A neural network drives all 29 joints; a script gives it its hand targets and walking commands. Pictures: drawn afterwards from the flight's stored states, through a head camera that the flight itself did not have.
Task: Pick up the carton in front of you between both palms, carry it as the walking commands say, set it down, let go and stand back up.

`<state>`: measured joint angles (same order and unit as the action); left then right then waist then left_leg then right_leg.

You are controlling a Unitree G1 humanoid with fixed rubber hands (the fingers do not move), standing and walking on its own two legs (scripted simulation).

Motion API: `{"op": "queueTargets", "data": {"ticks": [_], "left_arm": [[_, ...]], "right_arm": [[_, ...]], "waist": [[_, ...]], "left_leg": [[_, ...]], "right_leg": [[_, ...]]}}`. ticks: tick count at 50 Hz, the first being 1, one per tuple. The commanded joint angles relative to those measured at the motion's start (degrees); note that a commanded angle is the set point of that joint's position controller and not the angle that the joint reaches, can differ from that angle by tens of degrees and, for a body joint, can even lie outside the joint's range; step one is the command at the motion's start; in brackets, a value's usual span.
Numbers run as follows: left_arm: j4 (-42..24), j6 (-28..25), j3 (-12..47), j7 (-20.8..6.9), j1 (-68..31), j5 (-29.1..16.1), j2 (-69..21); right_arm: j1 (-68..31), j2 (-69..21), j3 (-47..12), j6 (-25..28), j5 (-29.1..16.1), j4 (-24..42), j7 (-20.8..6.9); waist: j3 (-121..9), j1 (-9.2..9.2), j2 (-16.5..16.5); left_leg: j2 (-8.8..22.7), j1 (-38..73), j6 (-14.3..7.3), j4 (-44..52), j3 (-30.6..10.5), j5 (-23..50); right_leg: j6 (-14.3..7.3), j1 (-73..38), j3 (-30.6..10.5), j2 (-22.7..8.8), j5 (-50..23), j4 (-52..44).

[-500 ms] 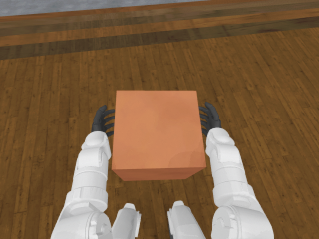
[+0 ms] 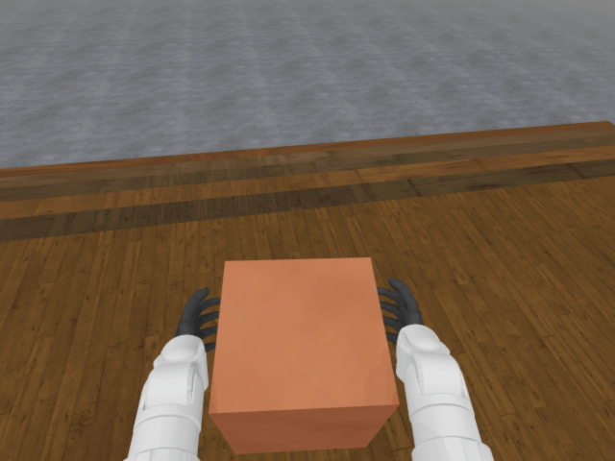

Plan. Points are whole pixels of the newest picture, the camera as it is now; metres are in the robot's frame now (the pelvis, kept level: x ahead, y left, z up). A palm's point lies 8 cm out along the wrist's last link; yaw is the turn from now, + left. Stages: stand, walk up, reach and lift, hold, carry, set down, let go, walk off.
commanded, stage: reach and lift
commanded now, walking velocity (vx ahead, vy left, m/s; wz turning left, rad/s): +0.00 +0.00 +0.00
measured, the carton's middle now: (300, 360) +0.30 +0.00 -0.07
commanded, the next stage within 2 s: hold in 1.06 s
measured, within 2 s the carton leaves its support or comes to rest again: neither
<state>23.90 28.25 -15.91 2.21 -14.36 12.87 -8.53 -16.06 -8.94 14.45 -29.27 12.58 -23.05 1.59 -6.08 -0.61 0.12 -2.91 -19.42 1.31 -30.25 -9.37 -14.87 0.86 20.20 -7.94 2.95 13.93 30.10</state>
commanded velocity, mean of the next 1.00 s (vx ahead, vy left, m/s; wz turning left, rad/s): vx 0.00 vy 0.00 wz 0.00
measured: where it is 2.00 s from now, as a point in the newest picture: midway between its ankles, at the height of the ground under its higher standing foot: outside the picture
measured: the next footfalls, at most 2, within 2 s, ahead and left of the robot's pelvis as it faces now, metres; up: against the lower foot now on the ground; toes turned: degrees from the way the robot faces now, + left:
none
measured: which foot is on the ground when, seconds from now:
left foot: down 0.00-1.00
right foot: down 0.00-1.00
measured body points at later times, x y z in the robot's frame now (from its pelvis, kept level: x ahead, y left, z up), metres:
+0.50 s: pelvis -0.02 +0.01 +0.01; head -0.02 +0.01 +0.46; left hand +0.30 +0.16 +0.02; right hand +0.30 -0.15 +0.02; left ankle +0.01 +0.14 -0.73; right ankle +0.02 -0.13 -0.73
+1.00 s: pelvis -0.01 -0.01 +0.01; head -0.04 +0.00 +0.46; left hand +0.30 +0.15 +0.03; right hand +0.30 -0.15 +0.04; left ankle +0.01 +0.13 -0.73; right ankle +0.02 -0.13 -0.73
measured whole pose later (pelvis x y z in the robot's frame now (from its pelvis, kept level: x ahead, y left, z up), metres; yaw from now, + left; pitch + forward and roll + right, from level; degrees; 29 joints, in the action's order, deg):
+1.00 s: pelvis -0.01 -0.01 +0.01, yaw +0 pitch -5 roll +0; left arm 19.9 38.5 -16.2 0.0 -17.5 17.6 -8.8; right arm -19.0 -9.8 15.4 -38.3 16.6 -19.9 0.3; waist 0.9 0.2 0.3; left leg -1.7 -6.1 1.4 -22.2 -8.8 -11.3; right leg 0.3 7.3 -7.5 2.7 10.5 22.8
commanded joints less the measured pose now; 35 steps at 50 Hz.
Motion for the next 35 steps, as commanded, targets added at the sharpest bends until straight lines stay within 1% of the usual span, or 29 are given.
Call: {"op": "queueTargets", "data": {"ticks": [1, 2, 4, 5, 6, 7, 8, 9, 10, 11, 12, 13, 15, 17, 18, 19, 20, 21, 23, 24, 25, 27, 28, 29, 30, 31, 33, 34, 35], "left_arm": [[-1.1, 3.8, 31.9, -14.8, -28.1, -9.3, -53.5], [-2.0, 3.9, 32.6, -14.9, -27.4, -9.5, -53.7], [-1.2, 4.9, 30.8, -15.3, -32.3, -10.5, -53.8], [-5.2, 4.6, 30.8, -16.0, -35.7, -9.5, -52.2], [-0.6, 5.5, 29.5, -16.1, -30.9, -10.3, -52.4], [-2.6, 5.2, 30.3, -16.5, -34.7, -9.3, -52.6], [1.1, 6.6, 27.2, -16.5, -32.5, -7.4, -53.2], [-0.6, 6.0, 25.6, -16.7, -33.9, -7.9, -52.1], [-0.2, 6.7, 26.6, -17.0, -36.5, -8.3, -52.5], [0.7, 6.9, 28.6, -16.8, -31.9, -9.1, -56.1], [-4.2, 6.6, 30.5, -16.9, -36.6, -9.5, -54.5], [-4.1, 6.6, 29.8, -16.2, -35.9, -10.2, -56.8], [-2.8, 6.3, 28.9, -16.3, -36.7, -9.1, -56.1], [-1.7, 5.4, 29.2, -16.4, -39.6, -8.9, -55.5], [-0.4, 5.2, 29.2, -16.6, -39.5, -9.1, -58.6], [0.6, 5.2, 29.1, -16.9, -38.4, -7.4, -56.4], [1.4, 5.2, 29.4, -17.1, -37.5, -8.3, -57.9], [-3.2, 4.4, 31.2, -17.3, -36.7, -10.2, -56.2], [-6.2, 4.0, 32.2, -16.9, -43.5, -10.5, -57.0], [-4.5, 5.2, 31.9, -16.6, -40.4, -10.4, -56.3], [-3.1, 5.6, 30.9, -16.8, -34.8, -10.1, -57.3], [-4.6, 6.0, 31.9, -16.6, -35.2, -10.2, -55.7], [-3.0, 6.5, 30.1, -16.5, -34.7, -8.4, -54.9], [-4.3, 6.9, 32.4, -16.6, -33.4, -10.2, -54.8], [-5.8, 6.8, 31.3, -16.4, -31.9, -9.3, -54.3], [-2.6, 7.0, 30.1, -16.7, -32.5, -10.9, -53.4], [-3.0, 7.4, 28.0, -16.6, -31.5, -8.1, -52.0], [-3.4, 8.0, 28.2, -16.8, -27.7, -8.8, -51.8], [-3.7, 7.8, 28.9, -17.1, -26.7, -8.7, -53.3]], "right_arm": [[-18.6, -55.7, -28.2, -4.0, -8.4, -7.5, -14.3], [-20.7, -54.8, -27.6, -4.3, -7.7, -6.6, -15.0], [-23.8, -54.0, -25.7, -4.5, -8.1, -6.5, -15.8], [-24.6, -55.8, -25.6, -4.8, -7.3, -4.8, -16.3], [-22.6, -54.8, -25.2, -5.2, -6.8, -6.5, -16.4], [-26.9, -55.6, -24.3, -5.7, -7.5, -7.1, -16.5], [-26.8, -53.6, -22.6, -6.2, -6.6, -7.8, -16.8], [-28.7, -55.7, -25.4, -5.8, -7.2, -3.7, -16.3], [-29.1, -55.5, -25.2, -6.0, -7.1, -4.9, -16.4], [-32.8, -54.7, -27.4, -6.0, -9.8, -1.3, -17.0], [-30.5, -58.0, -26.1, -6.2, -8.3, -5.2, -17.0], [-32.0, -57.2, -28.5, -5.3, -9.8, 0.9, -16.9], [-33.2, -54.9, -27.0, -5.2, -9.5, 0.8, -16.1], [-32.1, -56.6, -23.6, -5.2, -6.5, -7.2, -16.8], [-34.8, -55.3, -25.3, -3.7, -7.2, -1.8, -16.9], [-36.4, -57.4, -24.5, -3.9, -6.9, -4.3, -17.2], [-37.9, -56.4, -27.7, -2.6, -8.3, 0.6, -17.4], [-32.5, -57.2, -27.4, -4.0, -8.0, -2.6, -17.3], [-31.7, -57.1, -26.8, -3.9, -6.6, -5.7, -17.5], [-32.1, -58.4, -26.5, -4.7, -6.9, -5.0, -17.7], [-29.7, -56.5, -26.3, -4.8, -7.3, -2.9, -17.2], [-26.3, -56.0, -28.7, -5.7, -8.0, -3.0, -17.3], [-30.3, -56.0, -26.7, -5.2, -6.8, -3.2, -17.1], [-27.4, -56.3, -29.9, -5.5, -9.3, 0.5, -16.8], [-28.4, -56.3, -28.3, -6.3, -7.8, -0.9, -16.7], [-24.1, -54.8, -25.2, -7.1, -7.2, -4.9, -15.8], [-25.5, -56.4, -25.6, -7.5, -6.8, -2.4, -15.6], [-24.6, -55.9, -29.4, -7.3, -9.6, 2.2, -15.6], [-24.4, -55.4, -27.9, -7.4, -8.3, 0.2, -15.5]], "waist": [[-9.7, -1.85, -2.6], [-6.9, -0.55, 1.3], [-2.9, -0.27, -3.6], [-1.7, -1.26, -0.6], [0.7, -1.03, -0.9], [-3.2, 2.03, -1.3], [1.0, 0.68, -4.3], [-2.6, 0.42, 0.7], [-4.9, -0.67, -2.7], [-5.6, 1.87, -1.8], [-7.1, 1.29, -0.4], [-10.9, 1.06, -1.0], [-10.3, 1.18, -2.5], [-7.2, 0.17, -0.4], [-9.5, -0.94, -2.7], [-7.6, 0.98, 0.5], [-10.7, -1.02, -1.1], [-13.7, 0.27, -0.8], [-14.5, -1.42, -1.5], [-12.3, 1.30, -1.4], [-12.9, -0.81, -1.3], [-10.6, -0.42, -1.4], [-9.3, 1.30, -0.1], [-11.6, -0.83, -3.4], [-9.6, 2.31, 0.9], [-8.7, -1.70, 0.7], [-5.3, 1.62, 1.5], [-6.7, 2.29, -1.1], [-9.0, 1.52, 1.7]], "left_leg": [[-3.3, 9.9, 0.8, 8.0, 5.2, 13.3], [-2.6, 11.0, 0.1, 8.4, 4.6, 11.5], [-2.0, 5.5, 0.4, 9.2, 4.8, 0.5], [-2.0, 7.8, 0.0, 9.4, 6.1, -1.9], [-1.7, 7.4, -0.6, 11.1, 4.6, -0.2], [-1.7, 8.6, -0.2, 10.4, 5.7, 0.7], [-2.0, 6.9, -0.2, 11.3, 5.7, -0.4], [-1.7, 11.0, -0.9, 10.0, 4.7, 2.5], [-2.8, 9.2, 0.3, 9.7, 6.1, 2.8], [-1.9, 12.8, -0.5, 10.8, 4.9, 6.7], [-2.6, 10.8, 0.0, 9.6, 4.8, 8.4], [-2.8, 13.7, -0.3, 9.1, 5.3, 10.8], [-2.2, 12.1, 0.0, 9.1, 5.3, 10.1], [-1.5, 14.2, -0.9, 9.5, 4.6, 5.3], [-1.8, 13.1, -0.3, 8.7, 5.0, 3.4], [-1.9, 11.1, -1.1, 9.8, 5.7, 1.8], [-2.3, 13.0, -0.3, 8.4, 5.8, 5.7], [-1.7, 14.5, -0.8, 9.0, 4.5, 8.6], [-2.2, 16.2, 0.2, 7.7, 4.1, 10.3], [-1.2, 14.8, -0.7, 9.1, 4.6, 8.8], [-2.4, 14.1, -0.3, 8.8, 4.8, 8.6], [-2.9, 15.9, 0.4, 8.8, 6.0, 11.2], [-2.4, 13.2, 0.3, 9.7, 4.8, 12.7], [-3.1, 14.5, 0.7, 9.3, 6.4, 11.7], [-2.1, 14.9, -0.5, 10.8, 4.8, 12.7], [-2.3, 12.1, -0.3, 9.7, 4.2, 12.8], [-2.3, 13.8, -0.6, 11.8, 5.6, 14.7], [-3.8, 13.8, -0.7, 11.2, 6.2, 12.7], [-3.4, 17.0, -0.5, 11.6, 5.5, 16.2]], "right_leg": [[-0.3, -12.1, 3.5, 2.2, -14.0, -8.1], [0.1, -9.6, 4.1, 3.0, -10.2, -8.0], [-1.1, -12.9, 4.2, 2.0, -2.0, -7.9], [-1.0, -9.4, 4.7, 1.9, 1.5, -9.2], [-0.6, -8.6, 5.2, 2.2, -1.4, -8.7], [-0.6, -11.1, 5.0, 2.2, -0.5, -9.5], [-1.4, -10.5, 3.4, 1.4, -0.5, -9.5], [-0.2, -11.4, 4.5, 1.9, -3.4, -8.9], [-0.4, -13.3, 4.0, 1.8, -4.4, -9.5], [0.1, -11.4, 5.0, 2.7, -5.2, -8.7], [-0.7, -14.7, 4.9, 2.8, -6.6, -9.1], [-0.5, -17.3, 3.6, 2.2, -11.6, -8.0], [-0.6, -17.6, 4.1, 2.5, -10.0, -7.5], [-0.7, -10.2, 4.8, 3.0, -4.4, -7.6], [-1.6, -12.4, 4.5, 2.9, -3.7, -7.0], [-1.0, -12.1, 5.4, 3.9, -1.9, -7.7], [-1.2, -12.5, 4.5, 3.1, -5.2, -6.9], [-0.7, -15.6, 5.2, 3.6, -7.6, -6.8], [-1.2, -13.3, 4.7, 3.4, -7.6, -7.4], [-0.6, -12.3, 4.7, 3.8, -7.0, -6.6], [-0.8, -15.8, 4.7, 3.0, -7.1, -8.1], [-1.0, -14.5, 4.0, 2.7, -10.1, -9.2], [-0.5, -16.3, 4.8, 3.5, -11.3, -8.5], [-0.4, -17.7, 3.8, 2.3, -12.2, -9.3], [-0.1, -15.8, 5.2, 3.1, -11.9, -8.6], [-0.6, -19.6, 3.7, 2.0, -14.5, -9.5], [0.4, -17.1, 4.8, 2.6, -16.4, -10.2], [0.4, -19.2, 3.6, 1.1, -15.9, -11.1], [0.7, -17.7, 4.7, 2.2, -16.7, -11.6]]}}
